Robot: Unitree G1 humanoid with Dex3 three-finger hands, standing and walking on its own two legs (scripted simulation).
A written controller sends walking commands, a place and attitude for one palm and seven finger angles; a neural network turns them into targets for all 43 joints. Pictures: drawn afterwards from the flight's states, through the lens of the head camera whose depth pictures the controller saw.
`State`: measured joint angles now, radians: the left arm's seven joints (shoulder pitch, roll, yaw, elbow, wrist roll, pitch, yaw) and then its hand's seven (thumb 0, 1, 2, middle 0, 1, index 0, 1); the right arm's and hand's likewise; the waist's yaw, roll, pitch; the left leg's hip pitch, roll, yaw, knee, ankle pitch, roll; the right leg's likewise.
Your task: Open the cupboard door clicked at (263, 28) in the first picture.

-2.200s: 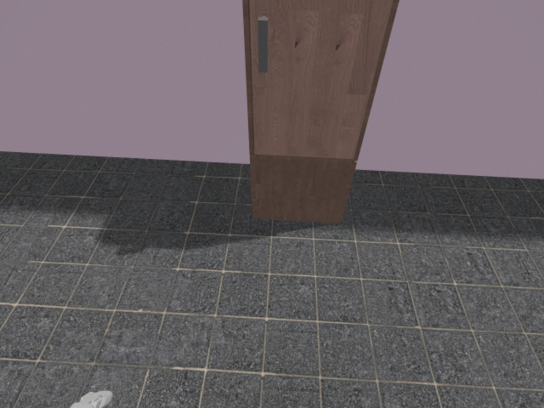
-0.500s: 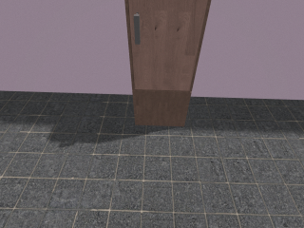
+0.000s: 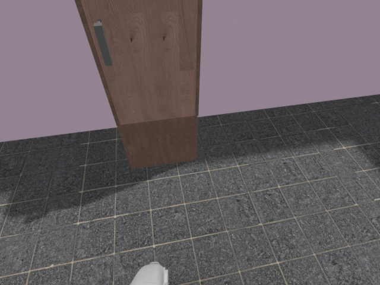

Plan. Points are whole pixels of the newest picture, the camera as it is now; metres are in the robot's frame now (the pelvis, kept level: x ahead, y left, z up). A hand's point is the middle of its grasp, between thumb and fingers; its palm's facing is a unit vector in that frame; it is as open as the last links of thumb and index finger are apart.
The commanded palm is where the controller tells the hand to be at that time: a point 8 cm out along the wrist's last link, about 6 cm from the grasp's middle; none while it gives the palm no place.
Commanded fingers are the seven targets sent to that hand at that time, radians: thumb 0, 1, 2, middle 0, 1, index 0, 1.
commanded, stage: turn to face it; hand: left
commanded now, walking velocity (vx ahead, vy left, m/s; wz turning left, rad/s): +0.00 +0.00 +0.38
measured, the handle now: (104, 42) +0.86 +0.38 +0.09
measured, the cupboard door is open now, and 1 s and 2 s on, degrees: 0 0 0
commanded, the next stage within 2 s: take the last steps up to it in 0.54 s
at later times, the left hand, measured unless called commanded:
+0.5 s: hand out of the picture +0.09 +0.29 -0.19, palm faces +0.18 -0.97 -0.16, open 7.4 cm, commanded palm none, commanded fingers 0.00 0.90 0.90 -0.20 -0.30 -0.20 -0.30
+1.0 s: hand out of the picture -0.03 +0.32 -0.19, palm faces +0.26 -0.95 -0.16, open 7.4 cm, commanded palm none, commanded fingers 0.00 0.90 0.90 -0.20 -0.30 -0.20 -0.30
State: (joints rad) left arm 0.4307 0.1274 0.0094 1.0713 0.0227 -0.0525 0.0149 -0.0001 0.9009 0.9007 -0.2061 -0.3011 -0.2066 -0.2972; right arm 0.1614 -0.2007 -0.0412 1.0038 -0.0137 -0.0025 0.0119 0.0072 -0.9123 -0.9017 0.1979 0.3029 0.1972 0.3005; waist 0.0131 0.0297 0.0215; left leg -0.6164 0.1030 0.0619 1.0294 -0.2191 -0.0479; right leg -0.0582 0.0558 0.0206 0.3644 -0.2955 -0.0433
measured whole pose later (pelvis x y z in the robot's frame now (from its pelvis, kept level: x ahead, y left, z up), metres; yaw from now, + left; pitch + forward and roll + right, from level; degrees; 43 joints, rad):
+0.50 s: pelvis +0.07 +0.10 +0.00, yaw +7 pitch +0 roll -4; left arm 0.26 0.20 0.06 1.02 0.03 0.04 0.03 0.00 0.91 0.90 -0.20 -0.30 -0.20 -0.30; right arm 0.26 -0.15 -0.04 1.04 -0.01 0.02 -0.01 0.00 -0.92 -0.90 0.20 0.30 0.20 0.30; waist -0.01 -0.03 0.00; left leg -0.28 -0.09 0.07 0.34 -0.07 0.14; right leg -0.44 -0.06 0.01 1.05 -0.30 0.05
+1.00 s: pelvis +0.07 +0.16 -0.01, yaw +12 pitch -1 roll -1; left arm 0.43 0.18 0.05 1.14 0.04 0.01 0.02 0.00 0.90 0.90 -0.20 -0.30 -0.20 -0.30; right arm 0.35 -0.15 -0.07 1.03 -0.03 0.03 0.01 0.00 -0.92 -0.90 0.20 0.30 0.20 0.30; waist 0.00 -0.03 -0.05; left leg -0.35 0.10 0.02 0.82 -0.41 -0.01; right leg -0.14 -0.08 -0.12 0.46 -0.30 0.02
